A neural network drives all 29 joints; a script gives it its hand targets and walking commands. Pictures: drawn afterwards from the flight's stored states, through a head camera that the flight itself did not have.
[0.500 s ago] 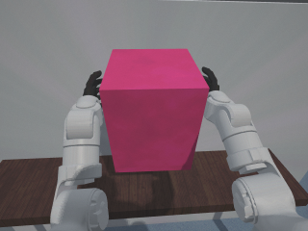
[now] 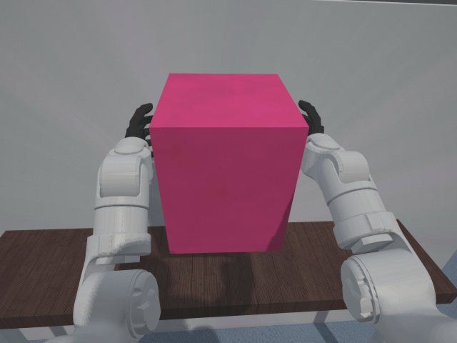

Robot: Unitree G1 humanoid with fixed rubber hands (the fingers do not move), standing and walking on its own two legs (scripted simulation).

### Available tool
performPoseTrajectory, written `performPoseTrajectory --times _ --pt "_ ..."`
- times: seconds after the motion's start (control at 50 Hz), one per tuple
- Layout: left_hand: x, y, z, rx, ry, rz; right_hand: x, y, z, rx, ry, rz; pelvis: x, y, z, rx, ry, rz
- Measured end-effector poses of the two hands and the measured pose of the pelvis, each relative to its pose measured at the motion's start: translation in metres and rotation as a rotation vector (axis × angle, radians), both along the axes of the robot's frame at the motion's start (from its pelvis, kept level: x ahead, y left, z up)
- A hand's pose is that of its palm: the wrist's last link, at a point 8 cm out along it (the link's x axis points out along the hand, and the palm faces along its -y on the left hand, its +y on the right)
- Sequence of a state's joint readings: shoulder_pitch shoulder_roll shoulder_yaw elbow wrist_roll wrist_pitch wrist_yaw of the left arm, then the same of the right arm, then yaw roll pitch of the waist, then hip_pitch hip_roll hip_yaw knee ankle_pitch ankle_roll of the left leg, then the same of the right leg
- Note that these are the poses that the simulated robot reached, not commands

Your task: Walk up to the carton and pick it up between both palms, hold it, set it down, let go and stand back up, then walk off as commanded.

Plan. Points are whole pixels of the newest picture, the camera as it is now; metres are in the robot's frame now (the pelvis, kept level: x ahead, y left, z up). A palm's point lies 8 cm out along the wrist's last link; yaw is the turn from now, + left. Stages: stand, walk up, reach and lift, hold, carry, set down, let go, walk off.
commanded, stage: hold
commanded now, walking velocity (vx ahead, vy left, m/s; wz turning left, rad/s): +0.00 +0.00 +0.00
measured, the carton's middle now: (225, 161) +0.39 +0.01 +0.21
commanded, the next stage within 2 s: none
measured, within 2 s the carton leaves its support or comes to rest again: neither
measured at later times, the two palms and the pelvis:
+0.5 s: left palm (142, 141) +0.37 +0.14 +0.26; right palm (315, 139) +0.37 -0.15 +0.26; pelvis +0.01 +0.00 +0.00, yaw +0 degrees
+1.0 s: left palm (141, 145) +0.37 +0.15 +0.26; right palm (314, 142) +0.37 -0.14 +0.26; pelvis +0.00 +0.00 +0.00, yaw +0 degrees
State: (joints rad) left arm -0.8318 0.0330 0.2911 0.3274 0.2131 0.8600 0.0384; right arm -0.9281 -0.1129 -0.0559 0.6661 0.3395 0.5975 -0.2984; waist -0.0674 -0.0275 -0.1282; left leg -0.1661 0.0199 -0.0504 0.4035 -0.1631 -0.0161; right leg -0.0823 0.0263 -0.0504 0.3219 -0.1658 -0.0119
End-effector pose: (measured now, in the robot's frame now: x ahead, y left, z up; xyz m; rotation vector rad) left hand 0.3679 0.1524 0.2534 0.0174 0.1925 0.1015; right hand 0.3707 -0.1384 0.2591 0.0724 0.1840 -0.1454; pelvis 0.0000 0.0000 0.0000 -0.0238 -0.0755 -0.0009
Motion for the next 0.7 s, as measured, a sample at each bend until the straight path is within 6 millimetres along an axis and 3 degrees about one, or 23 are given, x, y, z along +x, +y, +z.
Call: performPoseTrajectory --times 0.48,0.7 --pt "0.0055 -0.0081 0.0076 0.006 -0.025 -0.005 0.0027 -0.0080 0.0063 0.004 -0.023 -0.008 0.0081 0.0013 0.0000 -0.002 0.006 -0.006" --pt "0.0071 -0.0081 0.0014 0.003 -0.020 -0.009 0.0040 -0.0080 0.0027 -0.007 -0.019 -0.007 0.0091 -0.0008 0.0004 -0.003 0.010 0.000"
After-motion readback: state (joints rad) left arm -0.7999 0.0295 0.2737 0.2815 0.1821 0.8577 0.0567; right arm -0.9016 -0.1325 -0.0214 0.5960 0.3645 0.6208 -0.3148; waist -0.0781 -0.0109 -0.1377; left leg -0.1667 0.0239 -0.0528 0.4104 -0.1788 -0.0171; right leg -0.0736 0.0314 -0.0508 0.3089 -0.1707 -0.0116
